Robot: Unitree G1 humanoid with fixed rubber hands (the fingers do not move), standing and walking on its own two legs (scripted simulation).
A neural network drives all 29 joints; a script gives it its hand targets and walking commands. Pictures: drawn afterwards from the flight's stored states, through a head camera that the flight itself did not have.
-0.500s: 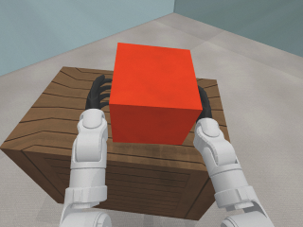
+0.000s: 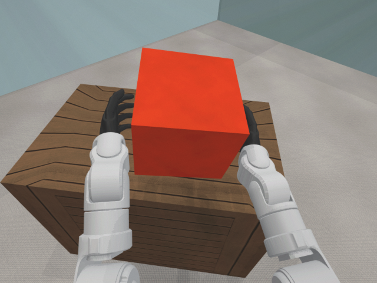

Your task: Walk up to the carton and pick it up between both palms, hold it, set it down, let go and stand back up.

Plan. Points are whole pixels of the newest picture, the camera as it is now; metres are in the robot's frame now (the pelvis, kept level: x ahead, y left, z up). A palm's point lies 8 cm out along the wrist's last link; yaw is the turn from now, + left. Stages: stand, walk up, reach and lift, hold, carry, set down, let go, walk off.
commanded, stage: hold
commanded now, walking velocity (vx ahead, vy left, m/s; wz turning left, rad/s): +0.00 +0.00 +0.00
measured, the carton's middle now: (184, 116) +0.39 +0.00 +0.18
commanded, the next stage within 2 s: none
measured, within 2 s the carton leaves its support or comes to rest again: neither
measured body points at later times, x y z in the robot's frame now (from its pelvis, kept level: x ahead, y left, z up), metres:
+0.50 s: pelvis +0.00 +0.00 +0.00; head -0.01 +0.02 +0.45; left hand +0.37 +0.14 +0.18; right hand +0.36 -0.12 +0.15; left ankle +0.03 +0.11 -0.75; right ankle +0.00 -0.10 -0.75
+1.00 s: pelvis +0.00 -0.01 +0.00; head -0.02 +0.02 +0.45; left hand +0.36 +0.14 +0.19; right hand +0.36 -0.12 +0.15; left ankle +0.03 +0.11 -0.75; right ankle +0.00 -0.10 -0.75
